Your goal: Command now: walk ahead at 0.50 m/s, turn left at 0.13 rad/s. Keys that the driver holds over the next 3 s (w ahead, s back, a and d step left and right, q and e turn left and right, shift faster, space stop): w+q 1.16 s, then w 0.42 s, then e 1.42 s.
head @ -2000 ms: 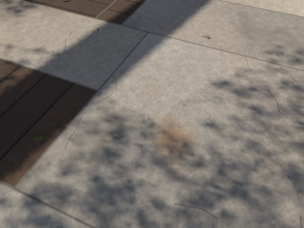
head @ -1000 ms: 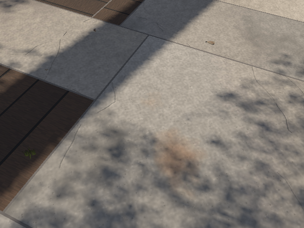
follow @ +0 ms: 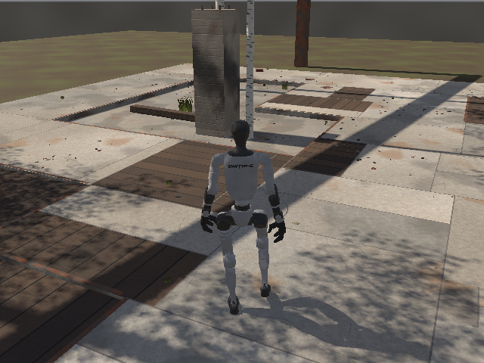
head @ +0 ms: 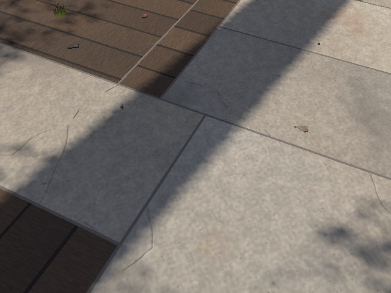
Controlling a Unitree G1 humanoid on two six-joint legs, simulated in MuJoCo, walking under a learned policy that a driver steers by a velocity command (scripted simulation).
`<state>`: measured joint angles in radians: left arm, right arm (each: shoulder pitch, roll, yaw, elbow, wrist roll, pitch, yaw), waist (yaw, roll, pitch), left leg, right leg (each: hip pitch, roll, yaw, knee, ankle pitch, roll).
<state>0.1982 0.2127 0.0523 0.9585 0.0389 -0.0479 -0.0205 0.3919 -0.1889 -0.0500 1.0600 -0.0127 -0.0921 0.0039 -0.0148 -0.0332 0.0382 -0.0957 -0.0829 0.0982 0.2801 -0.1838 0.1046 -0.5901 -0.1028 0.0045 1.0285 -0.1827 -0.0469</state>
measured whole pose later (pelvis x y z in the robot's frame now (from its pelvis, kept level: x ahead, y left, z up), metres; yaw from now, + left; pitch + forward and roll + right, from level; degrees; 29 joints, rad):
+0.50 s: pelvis +0.27 -0.04 +0.00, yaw +14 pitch +1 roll -1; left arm 0.28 0.21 0.06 0.92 0.02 -0.11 0.01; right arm 0.24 -0.27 -0.09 0.90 -0.03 -0.02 0.03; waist 0.00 0.05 0.03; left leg -0.56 0.06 0.00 1.13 -0.25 0.07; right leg -0.17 0.01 -0.18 0.35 -0.19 -0.06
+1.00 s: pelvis +0.48 +0.10 -0.01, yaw +32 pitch +1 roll +0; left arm 0.21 0.24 0.06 0.81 0.04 -0.05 -0.01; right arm 0.25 -0.26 -0.08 0.86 -0.01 -0.03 0.01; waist 0.00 -0.02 0.07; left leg -0.24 -0.13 0.03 0.42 -0.19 0.14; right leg -0.50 -0.12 0.00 1.16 -0.32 0.02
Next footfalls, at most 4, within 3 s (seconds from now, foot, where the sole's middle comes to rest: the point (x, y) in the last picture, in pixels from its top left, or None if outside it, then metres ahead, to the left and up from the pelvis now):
0.28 right None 0.33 -0.12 -0.78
0.82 left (150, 288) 0.51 0.16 -0.78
1.38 right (139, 198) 0.87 0.22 -0.78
1.86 left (71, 190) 0.91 0.50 -0.78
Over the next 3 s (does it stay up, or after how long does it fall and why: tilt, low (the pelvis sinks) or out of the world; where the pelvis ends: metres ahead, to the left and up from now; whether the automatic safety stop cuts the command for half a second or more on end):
stays up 0.85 0.35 0.00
